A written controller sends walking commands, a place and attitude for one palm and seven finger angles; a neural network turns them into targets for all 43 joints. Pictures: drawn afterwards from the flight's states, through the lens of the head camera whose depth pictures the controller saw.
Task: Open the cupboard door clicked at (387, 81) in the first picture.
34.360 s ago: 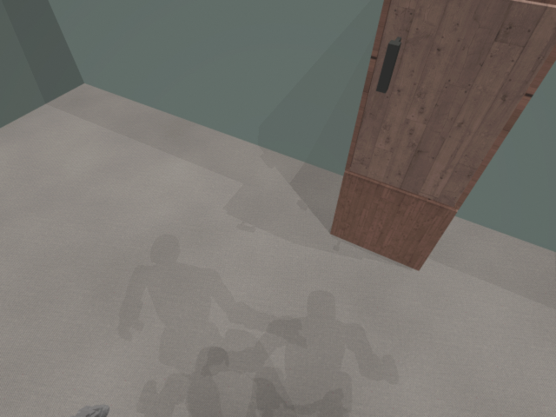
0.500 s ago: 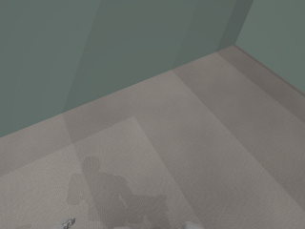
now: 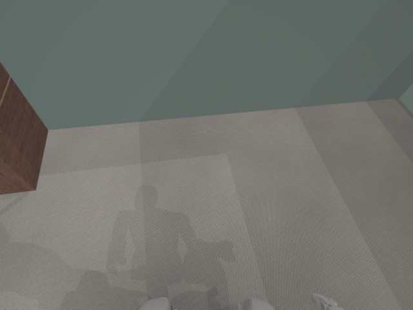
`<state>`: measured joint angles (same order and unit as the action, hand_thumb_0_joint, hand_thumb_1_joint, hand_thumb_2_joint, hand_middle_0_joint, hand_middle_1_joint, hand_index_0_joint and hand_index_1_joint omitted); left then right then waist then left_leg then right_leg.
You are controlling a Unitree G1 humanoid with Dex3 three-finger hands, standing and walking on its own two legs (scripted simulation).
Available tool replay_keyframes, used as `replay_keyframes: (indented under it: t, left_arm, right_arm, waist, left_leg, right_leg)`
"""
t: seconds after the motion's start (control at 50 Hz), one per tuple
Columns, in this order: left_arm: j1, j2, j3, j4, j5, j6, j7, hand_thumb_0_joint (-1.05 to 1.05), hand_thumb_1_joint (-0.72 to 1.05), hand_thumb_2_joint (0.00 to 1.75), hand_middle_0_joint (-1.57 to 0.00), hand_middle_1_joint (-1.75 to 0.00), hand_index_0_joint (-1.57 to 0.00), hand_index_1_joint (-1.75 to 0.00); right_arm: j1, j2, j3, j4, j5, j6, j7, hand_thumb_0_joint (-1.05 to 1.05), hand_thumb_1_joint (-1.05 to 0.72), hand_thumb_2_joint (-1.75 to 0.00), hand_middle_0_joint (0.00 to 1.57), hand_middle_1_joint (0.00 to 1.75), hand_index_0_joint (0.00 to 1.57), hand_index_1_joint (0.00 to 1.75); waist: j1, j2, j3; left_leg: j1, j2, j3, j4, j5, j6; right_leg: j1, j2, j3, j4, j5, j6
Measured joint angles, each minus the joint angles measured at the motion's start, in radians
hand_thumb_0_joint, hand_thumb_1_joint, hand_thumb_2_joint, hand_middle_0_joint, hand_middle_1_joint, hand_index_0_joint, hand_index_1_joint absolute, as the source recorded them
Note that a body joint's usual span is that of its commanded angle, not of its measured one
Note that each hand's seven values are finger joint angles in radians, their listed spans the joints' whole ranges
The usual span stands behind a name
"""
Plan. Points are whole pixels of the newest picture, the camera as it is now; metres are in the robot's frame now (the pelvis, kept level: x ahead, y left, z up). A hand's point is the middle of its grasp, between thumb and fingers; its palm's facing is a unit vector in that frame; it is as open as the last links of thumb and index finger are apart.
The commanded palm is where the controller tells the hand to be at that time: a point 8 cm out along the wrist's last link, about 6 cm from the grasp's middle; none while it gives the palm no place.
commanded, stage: turn to face it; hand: left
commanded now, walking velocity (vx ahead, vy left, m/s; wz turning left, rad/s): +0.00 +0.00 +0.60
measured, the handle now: out of the picture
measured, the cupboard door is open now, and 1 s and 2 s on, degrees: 42 42 42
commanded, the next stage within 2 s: take the last steps up to it in 1.40 s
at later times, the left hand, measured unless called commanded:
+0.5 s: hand out of the picture +0.05 +0.16 -0.14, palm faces +0.29 -0.93 -0.24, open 7.4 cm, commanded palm none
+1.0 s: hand out of the picture +0.01 +0.20 -0.14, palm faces +0.56 -0.77 -0.29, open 7.4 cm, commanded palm none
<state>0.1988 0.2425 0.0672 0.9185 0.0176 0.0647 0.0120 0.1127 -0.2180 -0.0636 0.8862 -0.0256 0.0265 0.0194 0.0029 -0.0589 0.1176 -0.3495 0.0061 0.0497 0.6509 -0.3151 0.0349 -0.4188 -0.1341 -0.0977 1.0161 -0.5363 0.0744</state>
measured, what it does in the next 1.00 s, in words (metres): steps on the spot, turning left: right foot, then left foot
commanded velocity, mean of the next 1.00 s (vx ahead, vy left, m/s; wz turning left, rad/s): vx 0.00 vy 0.00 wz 0.60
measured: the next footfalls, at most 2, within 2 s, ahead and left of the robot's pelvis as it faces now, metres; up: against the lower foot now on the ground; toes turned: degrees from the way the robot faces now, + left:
right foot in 0.30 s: +0.06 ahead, -0.16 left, +0.00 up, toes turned +8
left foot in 0.64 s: +0.02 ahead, +0.10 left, +0.00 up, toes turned +28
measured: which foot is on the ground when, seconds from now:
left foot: down 0.00-0.30, up 0.32-0.62, down 0.64-1.00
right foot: up 0.00-0.28, down 0.30-0.64, up 0.66-0.98, down 1.00-1.00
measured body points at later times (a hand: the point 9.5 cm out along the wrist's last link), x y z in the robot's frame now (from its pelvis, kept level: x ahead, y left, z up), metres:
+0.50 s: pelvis +0.02 -0.04 +0.01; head +0.07 -0.04 +0.46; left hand +0.03 +0.21 -0.12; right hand +0.17 -0.27 -0.13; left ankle -0.03 +0.08 -0.66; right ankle +0.02 -0.16 -0.72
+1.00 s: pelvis +0.04 -0.04 +0.00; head +0.09 -0.02 +0.45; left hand -0.02 +0.24 -0.12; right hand +0.25 -0.21 -0.14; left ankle -0.01 +0.08 -0.72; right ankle +0.11 -0.15 -0.73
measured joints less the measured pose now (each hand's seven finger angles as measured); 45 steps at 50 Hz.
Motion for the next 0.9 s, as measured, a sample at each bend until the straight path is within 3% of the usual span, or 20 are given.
replay_keyframes:
  t: [0.06, 0.12, 0.24, 0.28, 0.3, 0.34, 0.4, 0.44, 0.5, 0.58, 0.62, 0.64, 0.68, 0.76, 0.82, 0.9]
  left_arm:
    - [-0.025, 0.015, 0.011, 0.002, 0.000, 0.003, -0.005, 0.01, 0.91, 0.89, -0.20, -0.30, -0.20, -0.30]
    - [-0.039, 0.019, 0.013, -0.013, -0.002, -0.004, -0.008, 0.01, 0.91, 0.89, -0.20, -0.29, -0.20, -0.30]
    - [-0.069, 0.010, 0.006, -0.043, -0.006, -0.015, -0.007, 0.01, 0.91, 0.90, -0.20, -0.29, -0.20, -0.30]
    - [-0.069, 0.005, 0.000, -0.057, -0.008, -0.029, -0.006, 0.01, 0.91, 0.90, -0.20, -0.29, -0.20, -0.30]
    - [-0.063, 0.005, -0.002, -0.065, -0.005, -0.040, -0.004, 0.01, 0.91, 0.90, -0.20, -0.29, -0.20, -0.30]
    - [-0.064, -0.019, -0.010, -0.062, 0.002, -0.052, 0.003, 0.01, 0.91, 0.89, -0.20, -0.29, -0.20, -0.30]
    - [-0.043, -0.048, -0.023, -0.058, 0.002, -0.052, 0.010, 0.01, 0.91, 0.89, -0.20, -0.30, -0.20, -0.30]
    - [-0.029, -0.058, -0.029, -0.051, 0.002, -0.050, 0.010, 0.01, 0.91, 0.89, -0.20, -0.30, -0.20, -0.30]
    - [-0.013, -0.064, -0.033, -0.042, 0.006, -0.050, 0.007, 0.01, 0.91, 0.89, -0.21, -0.30, -0.20, -0.30]
    - [0.005, -0.056, -0.029, -0.034, 0.009, -0.053, 0.000, 0.01, 0.91, 0.89, -0.21, -0.30, -0.20, -0.30]
    - [0.023, -0.044, -0.023, -0.030, 0.004, -0.050, -0.005, 0.01, 0.91, 0.89, -0.21, -0.30, -0.20, -0.30]
    - [0.031, -0.037, -0.018, -0.029, -0.001, -0.044, -0.008, 0.01, 0.91, 0.89, -0.21, -0.30, -0.20, -0.30]
    - [0.021, -0.011, -0.009, -0.015, -0.002, -0.019, -0.004, 0.01, 0.91, 0.89, -0.21, -0.30, -0.20, -0.30]
    - [-0.013, 0.018, 0.010, 0.009, -0.002, 0.007, -0.001, 0.01, 0.91, 0.89, -0.20, -0.30, -0.20, -0.30]
    - [-0.029, 0.021, 0.014, -0.005, -0.002, 0.001, -0.007, 0.01, 0.91, 0.89, -0.20, -0.29, -0.20, -0.30]
    - [-0.046, 0.017, 0.011, -0.028, -0.003, -0.008, -0.007, 0.01, 0.91, 0.90, -0.20, -0.29, -0.20, -0.30]
  right_arm:
    - [0.018, 0.009, 0.006, 0.005, -0.002, -0.003, -0.013, 0.01, -0.91, -0.90, 0.20, 0.30, 0.20, 0.30]
    - [0.034, 0.011, 0.008, 0.017, -0.003, 0.000, -0.016, 0.01, -0.90, -0.90, 0.20, 0.30, 0.20, 0.30]
    - [0.062, 0.006, -0.002, 0.031, -0.007, 0.018, -0.010, 0.01, -0.90, -0.90, 0.21, 0.30, 0.20, 0.30]
    - [0.072, 0.002, -0.009, 0.033, -0.003, 0.026, -0.009, 0.01, -0.90, -0.90, 0.21, 0.30, 0.20, 0.30]
    - [0.079, 0.000, -0.013, 0.032, 0.002, 0.029, -0.008, 0.01, -0.90, -0.90, 0.21, 0.30, 0.20, 0.30]
    - [0.069, -0.020, -0.025, 0.041, 0.004, 0.038, -0.007, 0.01, -0.90, -0.90, 0.20, 0.30, 0.20, 0.30]
    - [0.054, -0.038, -0.035, 0.051, 0.004, 0.052, -0.001, 0.01, -0.91, -0.90, 0.20, 0.30, 0.20, 0.30]
    - [0.045, -0.038, -0.034, 0.051, 0.005, 0.056, 0.005, 0.01, -0.91, -0.90, 0.20, 0.30, 0.20, 0.30]
    - [0.033, -0.030, -0.028, 0.047, 0.009, 0.056, 0.011, 0.01, -0.91, -0.90, 0.20, 0.30, 0.19, 0.30]
    - [0.009, -0.021, -0.017, 0.037, 0.011, 0.047, 0.016, 0.01, -0.91, -0.90, 0.20, 0.30, 0.19, 0.30]
    - [0.002, -0.021, -0.011, 0.023, 0.010, 0.034, 0.018, 0.01, -0.91, -0.90, 0.20, 0.30, 0.19, 0.30]
    - [0.000, -0.024, -0.011, 0.013, 0.006, 0.022, 0.018, 0.01, -0.91, -0.90, 0.20, 0.30, 0.19, 0.30]
    - [-0.011, -0.013, -0.007, 0.004, 0.004, 0.005, 0.011, 0.01, -0.91, -0.90, 0.20, 0.30, 0.19, 0.30]
    - [0.003, 0.003, 0.003, -0.002, -0.002, -0.004, -0.012, 0.01, -0.91, -0.90, 0.20, 0.30, 0.20, 0.30]
    - [0.017, 0.005, 0.007, 0.010, -0.003, -0.002, -0.016, 0.01, -0.90, -0.90, 0.20, 0.30, 0.20, 0.30]
    - [0.036, 0.006, 0.004, 0.024, -0.007, 0.007, -0.012, 0.01, -0.90, -0.90, 0.20, 0.30, 0.20, 0.30]
  waist:
    - [0.002, 0.012, -0.005]
    - [0.003, 0.029, -0.012]
    - [-0.018, 0.071, -0.023]
    - [-0.022, 0.079, -0.031]
    - [-0.020, 0.074, -0.040]
    - [-0.023, 0.101, -0.027]
    - [-0.030, 0.105, -0.015]
    - [-0.036, 0.090, -0.011]
    - [-0.035, 0.058, -0.004]
    - [-0.015, 0.023, 0.007]
    - [-0.010, 0.011, 0.003]
    - [-0.010, 0.012, -0.004]
    - [-0.001, -0.008, 0.005]
    - [0.003, 0.001, -0.001]
    - [0.006, 0.022, -0.008]
    - [-0.002, 0.053, -0.019]
  left_leg:
    - [0.021, -0.007, -0.034, -0.065, 0.034, -0.011]
    - [0.041, -0.011, -0.063, -0.120, 0.067, -0.010]
    - [0.032, -0.022, -0.138, -0.131, 0.082, -0.033]
    - [0.012, -0.033, -0.162, -0.099, 0.069, -0.047]
    - [-0.009, -0.043, -0.165, -0.064, 0.049, -0.050]
    - [-0.072, -0.047, -0.158, 0.122, -0.108, -0.058]
    - [-0.151, -0.036, -0.096, 0.408, -0.150, -0.076]
    - [-0.163, -0.016, -0.057, 0.462, -0.132, -0.089]
    - [-0.128, 0.008, -0.012, 0.363, -0.129, -0.098]
    - [-0.045, 0.015, 0.027, 0.137, -0.116, -0.088]
    - [0.016, 0.010, 0.041, -0.015, -0.013, -0.073]
    - [0.020, 0.009, 0.033, -0.045, 0.057, -0.034]
    - [-0.003, -0.005, 0.025, 0.005, 0.026, 0.001]
    - [0.012, -0.012, -0.016, -0.043, 0.023, -0.009]
    - [0.034, -0.015, -0.047, -0.103, 0.060, -0.011]
    - [0.042, -0.017, -0.093, -0.134, 0.081, -0.022]
  right_leg:
    - [-0.065, 0.028, 0.051, 0.087, 0.075, 0.006]
    - [-0.072, 0.042, 0.074, 0.035, 0.113, 0.008]
    - [0.026, 0.085, 0.080, -0.228, 0.126, -0.003]
    - [0.100, 0.099, 0.071, -0.386, 0.197, -0.012]
    - [0.130, 0.093, 0.070, -0.457, 0.227, -0.039]
    - [0.135, 0.091, 0.042, -0.436, 0.218, -0.069]
    - [0.173, 0.066, 0.005, -0.452, 0.209, -0.067]
    - [0.199, 0.049, -0.019, -0.478, 0.216, -0.064]
    - [0.225, 0.020, -0.056, -0.499, 0.217, -0.057]
    - [0.226, -0.017, -0.106, -0.465, 0.188, -0.040]
    - [0.206, -0.038, -0.127, -0.400, 0.150, -0.024]
    - [0.171, -0.045, -0.125, -0.328, 0.127, -0.015]
    - [0.084, -0.034, -0.043, -0.127, 0.019, -0.005]
    - [-0.041, 0.017, 0.048, 0.088, 0.053, 0.004]
    - [-0.064, 0.034, 0.072, 0.055, 0.101, 0.006]
    - [-0.025, 0.058, 0.080, -0.108, 0.109, 0.003]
